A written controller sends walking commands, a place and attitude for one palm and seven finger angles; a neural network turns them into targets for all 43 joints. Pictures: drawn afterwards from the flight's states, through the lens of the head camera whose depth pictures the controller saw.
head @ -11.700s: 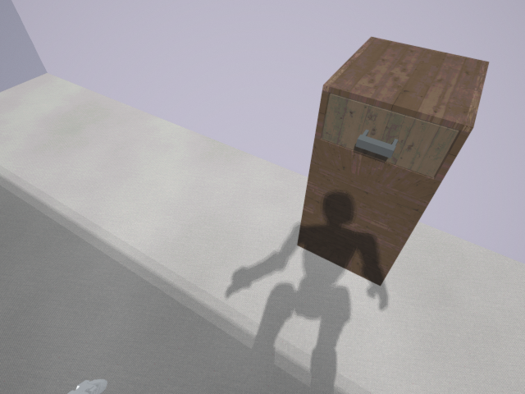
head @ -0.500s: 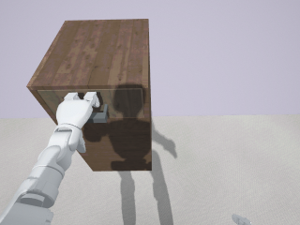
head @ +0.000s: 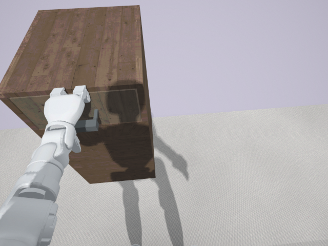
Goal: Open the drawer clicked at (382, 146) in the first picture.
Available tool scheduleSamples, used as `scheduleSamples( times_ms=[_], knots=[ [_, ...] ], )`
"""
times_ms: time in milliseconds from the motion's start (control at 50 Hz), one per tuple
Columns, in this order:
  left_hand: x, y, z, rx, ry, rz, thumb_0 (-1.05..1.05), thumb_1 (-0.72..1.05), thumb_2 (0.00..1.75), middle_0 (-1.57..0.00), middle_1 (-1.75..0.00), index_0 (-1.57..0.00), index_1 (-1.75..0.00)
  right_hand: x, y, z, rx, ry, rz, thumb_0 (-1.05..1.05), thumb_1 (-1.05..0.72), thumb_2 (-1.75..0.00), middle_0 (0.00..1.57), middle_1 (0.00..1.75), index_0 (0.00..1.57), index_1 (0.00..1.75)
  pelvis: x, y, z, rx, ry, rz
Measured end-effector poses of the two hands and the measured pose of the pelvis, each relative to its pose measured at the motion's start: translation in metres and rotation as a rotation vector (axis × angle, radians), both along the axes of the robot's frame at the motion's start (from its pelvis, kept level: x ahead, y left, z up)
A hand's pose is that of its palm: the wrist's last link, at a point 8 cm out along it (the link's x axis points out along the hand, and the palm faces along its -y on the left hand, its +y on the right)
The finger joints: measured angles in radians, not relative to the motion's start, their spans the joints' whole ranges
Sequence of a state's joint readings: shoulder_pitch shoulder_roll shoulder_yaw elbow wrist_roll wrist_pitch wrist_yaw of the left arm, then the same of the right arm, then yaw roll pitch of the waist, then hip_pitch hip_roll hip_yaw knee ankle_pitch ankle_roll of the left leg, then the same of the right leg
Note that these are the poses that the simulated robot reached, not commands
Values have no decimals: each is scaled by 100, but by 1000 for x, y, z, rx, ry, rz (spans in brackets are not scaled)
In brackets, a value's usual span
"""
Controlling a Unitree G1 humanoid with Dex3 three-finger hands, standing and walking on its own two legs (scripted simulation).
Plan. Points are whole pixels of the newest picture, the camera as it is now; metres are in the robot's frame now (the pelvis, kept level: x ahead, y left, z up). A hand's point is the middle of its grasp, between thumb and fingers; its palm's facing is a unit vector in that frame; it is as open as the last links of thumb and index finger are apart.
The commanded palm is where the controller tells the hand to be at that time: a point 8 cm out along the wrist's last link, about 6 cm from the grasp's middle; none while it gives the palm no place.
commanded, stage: move the hooked fingers above the handle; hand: left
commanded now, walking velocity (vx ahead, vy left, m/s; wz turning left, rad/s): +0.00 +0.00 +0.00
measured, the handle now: (81, 120) +0.48 +0.25 -0.04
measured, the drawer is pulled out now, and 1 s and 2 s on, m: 0.00 0.00 0.00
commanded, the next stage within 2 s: none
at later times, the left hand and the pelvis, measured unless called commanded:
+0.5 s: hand (65, 122) +0.43 +0.26 +0.02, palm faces -0.04 +0.00 -1.00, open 13.7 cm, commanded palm +0.41 +0.25 +0.08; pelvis +0.01 +0.01 +0.00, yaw +0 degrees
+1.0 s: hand (69, 132) +0.41 +0.25 +0.01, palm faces -0.17 -0.04 -0.99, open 13.9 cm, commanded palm +0.41 +0.23 +0.08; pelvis +0.00 +0.01 +0.00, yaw +1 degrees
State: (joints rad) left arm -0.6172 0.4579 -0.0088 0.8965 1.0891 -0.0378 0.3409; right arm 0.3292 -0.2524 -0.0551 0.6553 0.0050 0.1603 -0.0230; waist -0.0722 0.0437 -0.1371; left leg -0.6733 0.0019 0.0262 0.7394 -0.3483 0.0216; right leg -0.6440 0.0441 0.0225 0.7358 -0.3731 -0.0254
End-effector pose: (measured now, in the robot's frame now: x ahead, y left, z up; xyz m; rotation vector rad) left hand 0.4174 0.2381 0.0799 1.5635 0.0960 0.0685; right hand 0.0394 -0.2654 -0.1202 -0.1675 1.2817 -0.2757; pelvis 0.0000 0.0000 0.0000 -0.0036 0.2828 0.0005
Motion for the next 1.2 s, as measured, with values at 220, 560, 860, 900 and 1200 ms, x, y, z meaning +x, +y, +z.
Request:
scheduleSamples(
  times_ms=[220, 560, 860, 900, 1200],
  knots=[
    [-17, 0, -13, -59, 115, -67, 0, -49, 30, -32, -120, -32, -120, 9, -2, 7, -24, 9, 14, 1, -91, -90, 20, 30, 20, 30, 8, 1, 5, -8, -24, 19],
    [-9, 19, -13, -25, 109, 51, 0, -49, 30, -31, -120, -33, -122, 35, 18, 4, 21, -54, 40, 1, -91, -90, 20, 30, 20, 30, 7, 11, 3, -11, -10, 15],
    [-4, 12, 5, 12, -66, 19, 0, -49, 30, -31, -120, -32, -120, 20, 21, -5, 32, -27, 34, 1, -91, -90, 20, 30, 20, 30, 2, 15, -3, -10, -3, 6],
    [-8, 22, -1, 37, 1, 87, 0, -49, 30, -31, -120, -31, -120, 18, 23, -5, 44, -25, 27, 1, -91, -90, 20, 30, 20, 30, 1, 14, -1, -9, -5, 4],
    [0, -34, 12, -58, -112, -178, 0, -49, 30, -34, -122, -32, -120, 22, 6, 1, -30, -47, 35, 1, -91, -90, 20, 30, 20, 30, -1, 8, -3, -8, -10, 12]
  ],
)
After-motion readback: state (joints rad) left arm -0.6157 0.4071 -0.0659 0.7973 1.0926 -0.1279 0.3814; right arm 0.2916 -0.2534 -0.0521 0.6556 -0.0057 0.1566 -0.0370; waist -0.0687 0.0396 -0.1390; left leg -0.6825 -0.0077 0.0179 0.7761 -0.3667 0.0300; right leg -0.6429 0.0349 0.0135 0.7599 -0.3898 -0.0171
